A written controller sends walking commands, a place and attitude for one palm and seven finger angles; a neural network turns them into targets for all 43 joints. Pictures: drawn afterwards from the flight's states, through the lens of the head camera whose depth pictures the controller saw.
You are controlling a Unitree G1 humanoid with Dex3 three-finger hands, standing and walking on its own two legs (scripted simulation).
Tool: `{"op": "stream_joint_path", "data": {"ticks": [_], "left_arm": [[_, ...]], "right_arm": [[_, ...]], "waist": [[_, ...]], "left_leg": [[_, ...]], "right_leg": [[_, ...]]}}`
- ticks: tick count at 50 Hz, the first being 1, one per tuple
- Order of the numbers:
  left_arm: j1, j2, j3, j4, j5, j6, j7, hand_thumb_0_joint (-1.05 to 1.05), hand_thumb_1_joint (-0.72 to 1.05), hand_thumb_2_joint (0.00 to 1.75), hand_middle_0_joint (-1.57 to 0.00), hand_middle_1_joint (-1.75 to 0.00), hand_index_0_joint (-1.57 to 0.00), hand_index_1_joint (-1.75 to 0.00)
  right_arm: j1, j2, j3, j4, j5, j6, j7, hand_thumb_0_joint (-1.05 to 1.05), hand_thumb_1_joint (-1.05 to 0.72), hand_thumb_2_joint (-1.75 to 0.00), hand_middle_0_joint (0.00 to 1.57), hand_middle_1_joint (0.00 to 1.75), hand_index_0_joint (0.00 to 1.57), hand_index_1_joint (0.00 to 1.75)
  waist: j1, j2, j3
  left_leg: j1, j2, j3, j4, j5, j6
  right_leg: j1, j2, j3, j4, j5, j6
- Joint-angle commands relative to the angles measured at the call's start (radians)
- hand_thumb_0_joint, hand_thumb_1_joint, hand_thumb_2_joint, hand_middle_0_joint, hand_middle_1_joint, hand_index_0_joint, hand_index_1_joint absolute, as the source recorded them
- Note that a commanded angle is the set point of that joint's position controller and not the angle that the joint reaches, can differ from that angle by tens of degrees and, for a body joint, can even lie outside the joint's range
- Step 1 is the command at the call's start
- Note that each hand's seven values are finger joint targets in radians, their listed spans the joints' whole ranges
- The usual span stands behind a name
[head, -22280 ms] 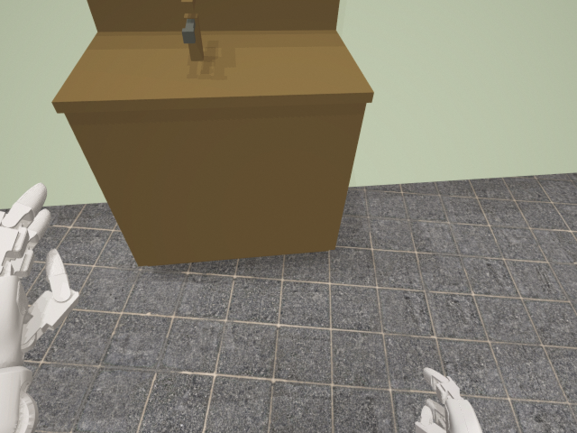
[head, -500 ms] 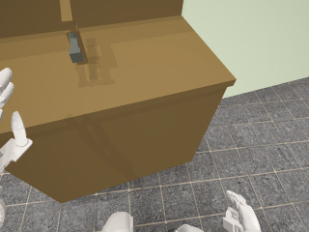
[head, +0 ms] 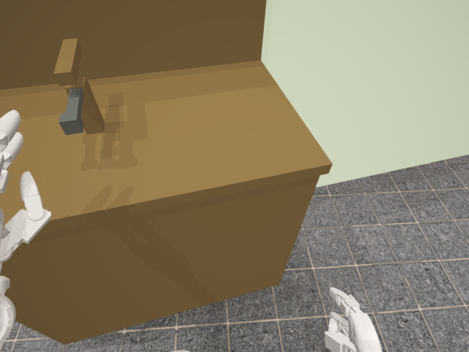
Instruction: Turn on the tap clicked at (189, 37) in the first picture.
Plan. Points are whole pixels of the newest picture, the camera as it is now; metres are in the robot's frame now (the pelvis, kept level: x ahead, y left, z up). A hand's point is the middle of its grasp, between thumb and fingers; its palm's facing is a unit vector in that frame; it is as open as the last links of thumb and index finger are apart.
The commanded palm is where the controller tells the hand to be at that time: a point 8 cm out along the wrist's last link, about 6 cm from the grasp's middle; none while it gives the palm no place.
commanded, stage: shuffle to correct the standing spot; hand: left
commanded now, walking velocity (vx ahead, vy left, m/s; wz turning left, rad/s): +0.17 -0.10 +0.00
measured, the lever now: (71, 123) +0.43 +0.33 +0.16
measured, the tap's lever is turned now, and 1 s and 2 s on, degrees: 0 0 0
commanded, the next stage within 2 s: come to a stop and stand still in 0.22 s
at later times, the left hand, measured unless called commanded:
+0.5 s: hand (129, 176) +0.28 +0.17 +0.20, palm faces +0.44 -0.79 -0.42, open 7.4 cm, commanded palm +0.23 +0.21 +0.20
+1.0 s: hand (66, 173) +0.27 +0.24 +0.21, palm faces +0.54 -0.80 -0.26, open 7.4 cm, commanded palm +0.19 +0.24 +0.20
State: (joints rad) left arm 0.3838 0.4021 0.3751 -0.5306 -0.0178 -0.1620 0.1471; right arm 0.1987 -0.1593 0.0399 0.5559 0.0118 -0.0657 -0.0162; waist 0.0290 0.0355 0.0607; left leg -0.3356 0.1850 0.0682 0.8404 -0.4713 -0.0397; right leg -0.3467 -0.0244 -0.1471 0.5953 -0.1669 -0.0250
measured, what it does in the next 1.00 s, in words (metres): steps on the spot: left foot, then right foot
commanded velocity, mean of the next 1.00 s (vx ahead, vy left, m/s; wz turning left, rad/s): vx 0.01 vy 0.04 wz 0.00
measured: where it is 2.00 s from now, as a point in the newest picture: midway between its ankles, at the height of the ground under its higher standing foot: outside the picture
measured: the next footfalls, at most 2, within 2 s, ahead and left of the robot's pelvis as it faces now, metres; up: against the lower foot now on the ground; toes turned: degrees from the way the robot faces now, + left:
left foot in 0.20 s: +0.11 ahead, +0.08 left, +0.00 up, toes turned +10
right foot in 0.46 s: +0.17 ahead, -0.18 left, +0.00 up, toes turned -5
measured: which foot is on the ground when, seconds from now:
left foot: up 0.00-0.18, down 0.20-0.48, up 0.50-0.78, down 0.80-1.00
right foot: down 0.00-0.22, up 0.24-0.44, down 0.46-0.98, up 1.00-1.00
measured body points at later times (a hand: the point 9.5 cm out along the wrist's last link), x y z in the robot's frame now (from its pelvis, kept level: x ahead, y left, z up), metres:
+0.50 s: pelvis +0.07 -0.07 +0.01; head +0.08 -0.08 +0.46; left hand +0.25 +0.21 +0.22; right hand +0.24 -0.28 -0.08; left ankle +0.07 +0.08 -0.72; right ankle +0.13 -0.18 -0.72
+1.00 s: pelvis +0.03 -0.04 +0.01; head +0.04 -0.02 +0.46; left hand +0.24 +0.28 +0.22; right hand +0.21 -0.26 -0.06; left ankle +0.07 +0.04 -0.72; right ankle +0.13 -0.17 -0.71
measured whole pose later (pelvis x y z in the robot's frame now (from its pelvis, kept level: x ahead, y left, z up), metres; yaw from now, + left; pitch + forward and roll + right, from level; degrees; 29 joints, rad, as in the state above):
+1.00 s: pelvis +0.03 -0.04 +0.01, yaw +0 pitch -4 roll +0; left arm 0.18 0.38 0.42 -0.32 -0.05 -0.25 0.14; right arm 0.23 -0.20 0.02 0.59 0.02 -0.16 0.00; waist 0.06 -0.04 0.08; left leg -0.25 -0.01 0.10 0.55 -0.25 0.06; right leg -0.34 -0.05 -0.05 0.56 -0.24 -0.01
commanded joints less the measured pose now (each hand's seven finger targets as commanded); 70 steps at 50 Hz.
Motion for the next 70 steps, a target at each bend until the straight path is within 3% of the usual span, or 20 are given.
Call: {"op": "stream_joint_path", "data": {"ticks": [1,4,9,11,12,14,18,21,26,31,37,41,42,43,44,46,49,53,56,70], "left_arm": [[-0.058,0.175,0.11,-0.212,-0.012,-0.039,0.031,0.0,0.9,0.9,-0.2,-0.3,-0.2,-0.3],[-0.044,0.17,0.124,-0.276,-0.015,-0.056,0.039,0.0,0.9,0.9,-0.2,-0.3,-0.2,-0.3],[-0.061,0.152,0.105,-0.295,-0.034,-0.06,0.047,0.0,0.9,0.9,-0.2,-0.3,-0.2,-0.3],[-0.082,0.116,0.08,-0.301,-0.033,-0.069,0.044,0.0,0.9,0.9,-0.2,-0.3,-0.2,-0.3],[-0.072,0.153,0.093,-0.226,-0.018,-0.074,0.036,0.0,0.9,0.9,-0.2,-0.3,-0.2,-0.3],[-0.079,0.134,0.072,-0.241,0.0,-0.071,0.024,0.0,0.9,0.9,-0.2,-0.3,-0.2,-0.3],[0.024,0.103,0.067,-0.256,-0.004,-0.067,0.021,0.0,0.9,0.9,-0.2,-0.3,-0.2,-0.3],[0.03,0.118,0.089,-0.184,-0.005,-0.055,0.03,0.0,0.9,0.9,-0.2,-0.3,-0.2,-0.3],[0.022,0.17,0.134,-0.121,-0.014,-0.043,0.041,0.0,0.9,0.9,-0.2,-0.3,-0.2,-0.3],[0.085,0.163,0.15,-0.163,-0.005,-0.066,0.058,0.0,0.9,0.9,-0.2,-0.3,-0.2,-0.3],[0.061,0.131,0.108,-0.234,-0.004,-0.053,0.067,0.0,0.9,0.9,-0.2,-0.3,-0.2,-0.3],[0.002,0.145,0.106,-0.255,-0.01,-0.058,0.06,0.0,0.9,0.9,-0.2,-0.3,-0.2,-0.3],[-0.958,0.837,0.582,-0.22,0.119,-0.177,0.035,0.0,0.9,0.9,-0.2,-0.3,-0.2,-0.3],[-0.382,0.247,0.184,0.293,0.012,-0.126,-0.025,0.0,0.9,0.9,-0.2,-0.3,-0.2,-0.3],[-0.392,0.19,0.102,0.171,0.003,-0.146,-0.044,0.0,0.9,0.9,-0.2,-0.3,-0.2,-0.3],[-0.266,0.074,-0.012,0.047,-0.036,-0.167,-0.036,0.0,0.9,0.9,-0.2,-0.3,-0.2,-0.3],[-0.177,0.069,-0.02,-0.108,-0.022,-0.175,-0.031,0.0,0.9,0.9,-0.2,-0.3,-0.2,-0.3],[-0.051,0.174,0.141,-0.094,-0.024,-0.174,-0.018,0.0,0.9,0.9,-0.2,-0.3,-0.2,-0.3],[-0.115,0.223,0.194,-0.101,-0.027,-0.177,-0.022,0.0,0.9,0.9,-0.2,-0.3,-0.2,-0.3],[-0.146,0.086,0.053,-0.053,0.011,-0.124,-0.023,0.0,0.9,0.9,-0.2,-0.3,-0.2,-0.3]], "right_arm": [[-0.118,-0.136,-0.066,-0.122,0.016,-0.033,-0.019,0.0,-0.9,-0.9,0.2,0.3,0.2,0.3],[-0.126,-0.123,-0.051,-0.105,0.003,-0.003,-0.026,0.0,-0.9,-0.9,0.2,0.3,0.2,0.3],[-0.077,-0.135,-0.071,-0.114,-0.006,-0.016,-0.053,0.0,-0.9,-0.9,0.2,0.3,0.2,0.3],[-0.083,-0.175,-0.085,-0.144,0.011,-0.024,-0.058,0.0,-0.9,-0.9,0.2,0.3,0.2,0.3],[-0.095,-0.147,-0.064,-0.122,-0.007,-0.032,-0.054,0.0,-0.9,-0.9,0.2,0.3,0.2,0.3],[-0.08,-0.15,-0.076,-0.114,-0.006,-0.039,-0.041,0.0,-0.9,-0.9,0.2,0.3,0.2,0.3],[-0.045,-0.162,-0.087,-0.115,-0.007,-0.056,-0.024,0.0,-0.9,-0.9,0.2,0.3,0.2,0.3],[-0.057,-0.155,-0.075,-0.119,0.002,-0.064,-0.025,0.0,-0.9,-0.9,0.2,0.3,0.2,0.3],[-0.078,-0.139,-0.082,-0.112,0.006,-0.055,-0.035,0.0,-0.9,-0.9,0.2,0.3,0.2,0.3],[-0.115,-0.121,-0.052,-0.104,-0.004,-0.031,-0.043,0.0,-0.9,-0.9,0.2,0.3,0.2,0.3],[-0.073,-0.131,-0.072,-0.112,-0.006,-0.016,-0.048,0.0,-0.9,-0.9,0.2,0.3,0.2,0.3],[-0.095,-0.172,-0.083,-0.125,0.005,-0.036,-0.065,0.0,-0.9,-0.9,0.2,0.3,0.2,0.3],[0.066,-0.151,-0.08,-0.068,-0.054,-0.131,-0.055,0.0,-0.9,-0.9,0.2,0.3,0.2,0.3],[0.023,-0.065,-0.049,-0.044,-0.011,-0.129,-0.029,0.0,-0.9,-0.9,0.2,0.3,0.2,0.3],[0.039,-0.123,-0.071,-0.114,0.003,-0.144,-0.02,0.0,-0.9,-0.9,0.2,0.3,0.2,0.3],[-0.012,-0.138,-0.071,-0.091,0.013,-0.149,-0.009,0.0,-0.9,-0.9,0.2,0.3,0.2,0.3],[-0.048,-0.165,-0.068,-0.134,0.019,-0.164,0.02,0.0,-0.9,-0.9,0.2,0.3,0.2,0.3],[-0.056,-0.155,-0.071,-0.15,0.013,-0.165,0.029,0.0,-0.9,-0.9,0.2,0.3,0.2,0.3],[-0.07,-0.16,-0.06,-0.144,-0.004,-0.156,0.017,0.0,-0.9,-0.9,0.2,0.3,0.2,0.3],[-0.067,-0.159,-0.063,-0.13,-0.002,-0.146,-0.003,0.0,-0.9,-0.9,0.2,0.3,0.2,0.3]], "waist": [[0.004,-0.238,-0.102],[-0.009,-0.17,-0.155],[-0.031,0.008,-0.195],[-0.032,0.305,-0.12],[-0.05,0.303,-0.096],[-0.041,0.181,-0.067],[-0.024,0.212,-0.153],[-0.024,0.125,-0.157],[-0.013,-0.267,-0.151],[-0.01,-0.18,-0.226],[-0.028,-0.164,-0.23],[-0.014,0.142,-0.165],[0.033,-0.047,0.062],[-0.007,-0.124,-0.118],[0.02,-0.092,-0.083],[-0.004,0.073,-0.146],[0.014,0.275,-0.062],[0.016,-0.03,-0.12],[-0.005,0.075,-0.092],[-0.004,0.029,-0.087]], "left_leg": [[-0.325,-0.062,-0.055,0.374,-0.097,0.015],[-0.157,-0.04,-0.029,0.145,-0.004,0.018],[0.188,-0.122,0.074,-0.338,0.152,0.025],[0.285,0.176,-0.407,-0.563,0.099,0.165],[0.221,0.258,-0.548,-0.64,0.051,0.207],[0.233,0.226,-0.415,-0.577,0.225,0.225],[0.202,0.105,-0.103,-0.459,0.549,0.156],[0.078,0.02,0.012,-0.331,0.416,0.068],[-0.089,-0.157,-0.023,0.026,-0.011,0.004],[-0.092,-0.142,-0.072,-0.001,0.014,0.006],[0.106,-0.17,-0.025,-0.303,0.197,0.021],[0.064,-0.013,-0.169,-0.506,0.261,0.078],[-0.206,-0.029,-0.046,-0.262,0.262,0.099],[0.019,-0.192,-0.086,-0.173,0.152,0.043],[0.09,-0.192,-0.023,-0.205,0.126,0.03],[0.196,-0.17,-0.033,-0.398,0.132,0.049],[-0.082,-0.01,-0.22,-0.689,-0.098,0.1],[-0.048,-0.014,-0.188,-0.587,0.114,0.091],[-0.016,-0.04,-0.186,-0.577,0.112,0.048],[0.027,-0.044,-0.164,-0.629,-0.04,0.048]], "right_leg": [[0.21,-0.34,0.547,-0.351,-0.311,-0.234],[0.123,-0.291,0.303,-0.305,-0.116,-0.187],[0.022,-0.145,0.147,-0.117,-0.3,-0.087],[-0.23,0.023,0.049,0.226,-0.347,0.014],[-0.26,0.01,0.117,0.397,-0.375,0.005],[-0.313,-0.036,0.152,0.44,-0.266,0.009],[-0.082,-0.007,0.049,0.122,-0.184,0.028],[0.203,0.023,0.003,-0.168,0.02,0.041],[0.213,-0.304,0.461,-0.292,0.318,-0.105],[0.288,-0.31,0.302,-0.173,0.546,-0.118],[0.156,-0.273,0.27,-0.198,0.153,-0.072],[0.091,-0.06,0.161,-0.072,-0.117,0.021],[0.046,-0.141,0.256,-0.176,-0.019,0.024],[-0.035,-0.18,0.337,-0.237,-0.087,-0.073],[-0.042,-0.212,0.439,-0.324,-0.127,-0.09],[0.031,-0.166,0.306,-0.262,-0.251,-0.068],[0.171,0.002,0.12,0.07,-0.191,0.012],[0.235,-0.007,0.111,-0.032,-0.109,0.018],[0.218,-0.028,0.137,-0.144,-0.085,-0.001],[0.191,-0.004,0.171,-0.18,-0.109,0.005]]}}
